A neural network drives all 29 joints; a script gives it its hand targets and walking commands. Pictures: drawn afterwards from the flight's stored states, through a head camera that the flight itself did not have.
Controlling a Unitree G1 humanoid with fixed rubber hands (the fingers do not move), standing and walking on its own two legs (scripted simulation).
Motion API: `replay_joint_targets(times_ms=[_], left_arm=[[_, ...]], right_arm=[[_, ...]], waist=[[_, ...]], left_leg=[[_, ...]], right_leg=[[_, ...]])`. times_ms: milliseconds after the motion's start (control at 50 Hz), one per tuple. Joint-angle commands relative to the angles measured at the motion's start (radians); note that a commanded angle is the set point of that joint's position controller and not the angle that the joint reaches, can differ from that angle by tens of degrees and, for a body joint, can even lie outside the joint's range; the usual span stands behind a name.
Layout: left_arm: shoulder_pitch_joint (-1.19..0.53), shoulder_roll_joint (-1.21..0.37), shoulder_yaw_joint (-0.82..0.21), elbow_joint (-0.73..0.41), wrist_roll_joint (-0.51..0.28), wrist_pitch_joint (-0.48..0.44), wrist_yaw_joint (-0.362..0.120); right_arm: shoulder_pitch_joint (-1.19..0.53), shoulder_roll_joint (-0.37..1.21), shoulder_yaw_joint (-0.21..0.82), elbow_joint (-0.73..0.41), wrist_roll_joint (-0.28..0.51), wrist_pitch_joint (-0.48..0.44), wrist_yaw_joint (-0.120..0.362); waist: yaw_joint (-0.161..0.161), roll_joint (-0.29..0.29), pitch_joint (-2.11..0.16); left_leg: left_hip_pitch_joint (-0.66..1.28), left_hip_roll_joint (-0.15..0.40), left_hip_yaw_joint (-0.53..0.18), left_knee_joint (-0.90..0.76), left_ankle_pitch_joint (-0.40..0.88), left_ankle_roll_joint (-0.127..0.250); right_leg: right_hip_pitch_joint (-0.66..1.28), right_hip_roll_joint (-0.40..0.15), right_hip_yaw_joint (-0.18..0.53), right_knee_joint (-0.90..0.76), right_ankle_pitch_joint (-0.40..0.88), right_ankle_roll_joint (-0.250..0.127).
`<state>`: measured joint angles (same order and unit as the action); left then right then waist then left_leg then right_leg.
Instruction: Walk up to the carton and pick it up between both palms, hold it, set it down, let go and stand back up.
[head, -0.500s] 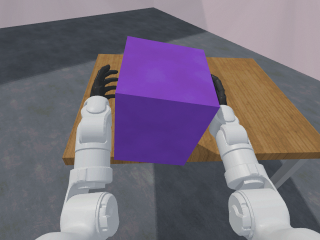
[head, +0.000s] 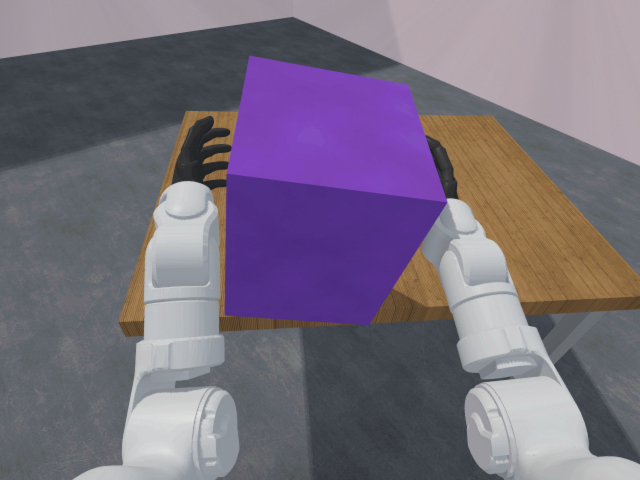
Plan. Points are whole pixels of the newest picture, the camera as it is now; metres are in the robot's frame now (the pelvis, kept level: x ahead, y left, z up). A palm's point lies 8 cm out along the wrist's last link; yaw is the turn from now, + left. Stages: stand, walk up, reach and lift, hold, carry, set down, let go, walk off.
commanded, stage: reach and lift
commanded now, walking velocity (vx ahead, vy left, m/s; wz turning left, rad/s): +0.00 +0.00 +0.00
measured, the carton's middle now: (314, 202) +0.40 +0.00 +0.16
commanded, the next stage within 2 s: hold in 0.74 s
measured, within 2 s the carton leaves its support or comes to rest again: neither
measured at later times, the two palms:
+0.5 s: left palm (199, 185) +0.37 +0.13 +0.21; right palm (445, 204) +0.37 -0.16 +0.19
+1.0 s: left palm (204, 196) +0.37 +0.13 +0.20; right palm (445, 209) +0.37 -0.16 +0.18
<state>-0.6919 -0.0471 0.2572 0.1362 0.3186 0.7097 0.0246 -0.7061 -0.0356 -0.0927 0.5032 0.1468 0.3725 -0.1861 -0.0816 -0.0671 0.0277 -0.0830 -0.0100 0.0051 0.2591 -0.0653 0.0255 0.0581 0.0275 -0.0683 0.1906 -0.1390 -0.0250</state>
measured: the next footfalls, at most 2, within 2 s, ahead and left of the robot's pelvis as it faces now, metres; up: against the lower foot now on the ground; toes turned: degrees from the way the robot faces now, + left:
none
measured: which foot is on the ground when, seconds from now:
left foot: down 0.00-1.00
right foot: down 0.00-1.00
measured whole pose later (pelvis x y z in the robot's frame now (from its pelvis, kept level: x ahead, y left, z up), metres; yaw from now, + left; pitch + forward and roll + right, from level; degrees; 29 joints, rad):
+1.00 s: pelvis +0.01 -0.01 +0.00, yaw +0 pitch -5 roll -1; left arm -0.61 0.02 0.15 0.13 0.21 0.73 0.08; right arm -0.63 -0.09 0.03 0.47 0.20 0.38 -0.24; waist -0.07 -0.06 -0.02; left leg -0.11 0.00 0.01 0.30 -0.10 0.01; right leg 0.03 0.03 -0.07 0.25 -0.18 -0.04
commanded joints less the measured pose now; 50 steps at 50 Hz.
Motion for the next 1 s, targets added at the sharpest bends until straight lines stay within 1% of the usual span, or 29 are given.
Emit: replay_joint_targets(times_ms=[0, 60, 140, 200, 240, 340, 360, 380, 420, 440, 460, 500, 520, 540, 560, 620, 640, 680, 720, 760, 780, 800, 840, 880, 920, 940, 960, 980], left_arm=[[-0.513, -0.365, -0.341, -0.103, -0.129, -0.018, -0.138], [-0.51, -0.364, -0.337, -0.104, -0.133, -0.006, -0.142], [-0.511, -0.374, -0.36, -0.141, -0.146, 0.0, -0.144], [-0.488, -0.348, -0.346, -0.117, -0.136, 0.009, -0.147], [-0.503, -0.355, -0.349, -0.128, -0.143, 0.014, -0.145], [-0.497, -0.347, -0.356, -0.122, -0.153, 0.011, -0.133], [-0.5, -0.349, -0.365, -0.138, -0.159, 0.009, -0.132], [-0.521, -0.355, -0.372, -0.15, -0.163, 0.008, -0.131], [-0.499, -0.339, -0.358, -0.121, -0.158, 0.012, -0.129], [-0.496, -0.343, -0.359, -0.132, -0.159, 0.011, -0.128], [-0.473, -0.324, -0.351, -0.122, -0.156, 0.012, -0.126], [-0.497, -0.333, -0.365, -0.147, -0.17, 0.01, -0.128], [-0.48, -0.326, -0.358, -0.127, -0.164, 0.014, -0.128], [-0.442, -0.302, -0.347, -0.09, -0.157, 0.016, -0.129], [-0.433, -0.293, -0.348, -0.1, -0.163, 0.01, -0.13], [-0.455, -0.309, -0.369, -0.131, -0.181, 0.0, -0.123], [-0.45, -0.303, -0.364, -0.117, -0.179, 0.001, -0.121], [-0.48, -0.327, -0.393, -0.159, -0.198, -0.005, -0.115], [-0.418, -0.28, -0.386, -0.128, -0.195, -0.011, -0.109], [-0.437, -0.298, -0.407, -0.156, -0.211, -0.014, -0.103], [-0.454, -0.307, -0.413, -0.159, -0.217, -0.014, -0.101], [-0.448, -0.285, -0.404, -0.131, -0.216, -0.015, -0.096], [-0.453, -0.293, -0.424, -0.152, -0.231, -0.021, -0.087], [-0.424, -0.284, -0.427, -0.147, -0.235, -0.024, -0.084], [-0.448, -0.299, -0.429, -0.136, -0.244, -0.028, -0.086], [-0.436, -0.302, -0.436, -0.149, -0.244, -0.028, -0.085], [-0.417, -0.281, -0.438, -0.152, -0.249, -0.035, -0.083], [-0.392, -0.27, -0.431, -0.136, -0.246, -0.042, -0.084]], right_arm=[[-0.595, 0.282, 0.228, -0.198, 0.054, -0.026, 0.038], [-0.59, 0.28, 0.233, -0.196, 0.063, -0.017, 0.035], [-0.601, 0.284, 0.248, -0.241, 0.079, -0.012, 0.028], [-0.557, 0.264, 0.244, -0.196, 0.078, -0.003, 0.026], [-0.588, 0.267, 0.247, -0.216, 0.088, -0.004, 0.024], [-0.568, 0.258, 0.251, -0.208, 0.086, -0.01, 0.026], [-0.576, 0.259, 0.253, -0.223, 0.089, -0.012, 0.024], [-0.604, 0.27, 0.259, -0.239, 0.093, -0.012, 0.023], [-0.58, 0.256, 0.26, -0.219, 0.087, -0.008, 0.022], [-0.581, 0.261, 0.264, -0.23, 0.09, -0.009, 0.02], [-0.537, 0.249, 0.271, -0.212, 0.088, -0.009, 0.019], [-0.574, 0.267, 0.281, -0.24, 0.103, -0.01, 0.016], [-0.554, 0.261, 0.284, -0.224, 0.104, -0.006, 0.016], [-0.495, 0.238, 0.283, -0.183, 0.097, -0.005, 0.017], [-0.492, 0.23, 0.28, -0.188, 0.099, -0.011, 0.017], [-0.533, 0.249, 0.293, -0.234, 0.107, -0.021, 0.014], [-0.529, 0.242, 0.292, -0.223, 0.104, -0.021, 0.014], [-0.569, 0.267, 0.309, -0.263, 0.116, -0.024, 0.011], [-0.477, 0.228, 0.308, -0.224, 0.103, -0.029, 0.009], [-0.524, 0.242, 0.319, -0.255, 0.115, -0.032, 0.007], [-0.546, 0.254, 0.323, -0.266, 0.116, -0.03, 0.008], [-0.527, 0.237, 0.31, -0.236, 0.105, -0.027, 0.012], [-0.534, 0.24, 0.311, -0.243, 0.104, -0.03, 0.013], [-0.495, 0.237, 0.323, -0.243, 0.102, -0.033, 0.016], [-0.54, 0.262, 0.333, -0.248, 0.103, -0.03, 0.018], [-0.53, 0.263, 0.342, -0.253, 0.106, -0.03, 0.018], [-0.498, 0.244, 0.333, -0.25, 0.102, -0.032, 0.02], [-0.467, 0.242, 0.339, -0.231, 0.096, -0.034, 0.022]], waist=[[-0.013, 0.075, -0.356], [-0.014, 0.073, -0.333], [-0.018, 0.078, -0.364], [-0.017, 0.074, -0.319], [-0.016, 0.076, -0.322], [-0.016, 0.071, -0.317], [-0.019, 0.077, -0.327], [-0.014, 0.074, -0.34], [-0.012, 0.071, -0.322], [-0.009, 0.06, -0.328], [-0.008, 0.054, -0.324], [-0.008, 0.053, -0.341], [-0.006, 0.056, -0.321], [-0.005, 0.061, -0.298], [-0.008, 0.062, -0.296], [-0.003, 0.063, -0.312], [-0.002, 0.065, -0.301], [0.0, 0.059, -0.335], [-0.007, 0.06, -0.324], [-0.002, 0.067, -0.346], [0.001, 0.059, -0.342], [0.002, 0.066, -0.317], [-0.001, 0.067, -0.335], [-0.002, 0.07, -0.35], [0.005, 0.063, -0.362], [0.006, 0.066, -0.379], [0.003, 0.075, -0.379], [0.007, 0.072, -0.374]], left_leg=[[0.28, 0.009, -0.004, 0.012, 0.115, -0.041], [0.257, 0.007, 0.0, 0.009, 0.106, -0.04], [0.287, 0.006, -0.005, 0.019, 0.153, -0.045], [0.268, 0.008, 0.0, 0.007, 0.099, -0.041], [0.259, 0.008, 0.002, 0.005, 0.088, -0.041], [0.261, 0.015, 0.004, 0.008, 0.08, -0.039], [0.264, 0.013, 0.004, 0.011, 0.093, -0.041], [0.26, 0.01, 0.004, 0.013, 0.097, -0.038], [0.257, 0.012, 0.005, 0.013, 0.081, -0.034], [0.25, 0.011, 0.007, 0.013, 0.086, -0.032], [0.258, 0.015, 0.008, 0.012, 0.087, -0.03], [0.254, 0.009, 0.007, 0.016, 0.101, -0.026], [0.251, 0.011, 0.009, 0.016, 0.093, -0.025], [0.251, 0.015, 0.01, 0.014, 0.083, -0.026], [0.249, 0.015, 0.007, 0.016, 0.085, -0.027], [0.238, 0.016, 0.004, 0.025, 0.11, -0.026], [0.236, 0.017, 0.007, 0.022, 0.095, -0.028], [0.23, 0.016, 0.004, 0.027, 0.111, -0.024], [0.237, 0.021, 0.005, 0.032, 0.11, -0.024], [0.233, 0.019, 0.002, 0.036, 0.128, -0.024], [0.224, 0.017, 0.003, 0.038, 0.116, -0.022], [0.216, 0.022, 0.002, 0.032, 0.08, -0.024], [0.216, 0.025, 0.0, 0.032, 0.076, -0.026], [0.213, 0.023, 0.001, 0.044, 0.109, -0.023], [0.199, 0.022, -0.005, 0.043, 0.116, -0.019], [0.201, 0.021, -0.004, 0.047, 0.13, -0.015], [0.201, 0.024, -0.01, 0.052, 0.139, -0.017], [0.193, 0.025, -0.012, 0.054, 0.145, -0.014]], right_leg=[[-0.077, 0.008, -0.03, -0.027, 0.16, 0.066], [-0.075, 0.005, -0.029, -0.026, 0.161, 0.063], [-0.065, 0.007, -0.027, -0.025, 0.196, 0.063], [-0.069, -0.001, -0.029, -0.028, 0.152, 0.064], [-0.079, 0.001, -0.03, -0.027, 0.137, 0.063], [-0.078, -0.001, -0.03, -0.025, 0.114, 0.059], [-0.08, 0.0, -0.031, -0.022, 0.124, 0.061], [-0.08, 0.001, -0.03, -0.022, 0.131, 0.061], [-0.076, -0.005, -0.029, -0.019, 0.124, 0.062], [-0.071, -0.002, -0.03, -0.017, 0.131, 0.064], [-0.061, -0.008, -0.028, -0.016, 0.136, 0.063], [-0.064, -0.005, -0.025, -0.012, 0.153, 0.067], [-0.067, -0.011, -0.024, -0.013, 0.15, 0.066], [-0.062, -0.019, -0.024, -0.011, 0.135, 0.066], [-0.069, -0.016, -0.022, -0.008, 0.133, 0.066], [-0.076, -0.012, -0.02, -0.002, 0.15, 0.065], [-0.075, -0.015, -0.022, -0.004, 0.136, 0.066], [-0.073, -0.011, -0.016, 0.001, 0.155, 0.066], [-0.068, -0.018, -0.016, 0.01, 0.159, 0.067], [-0.079, -0.009, -0.013, 0.012, 0.16, 0.067], [-0.085, -0.012, -0.013, 0.01, 0.147, 0.068], [-0.098, -0.015, -0.017, 0.009, 0.105, 0.066], [-0.118, -0.01, -0.019, 0.01, 0.087, 0.065], [-0.101, -0.015, -0.013, 0.019, 0.13, 0.068], [-0.1, -0.013, -0.01, 0.023, 0.143, 0.069], [-0.089, -0.014, -0.004, 0.026, 0.162, 0.069], [-0.089, -0.017, -0.001, 0.031, 0.171, 0.069], [-0.088, -0.019, 0.001, 0.035, 0.188, 0.071]])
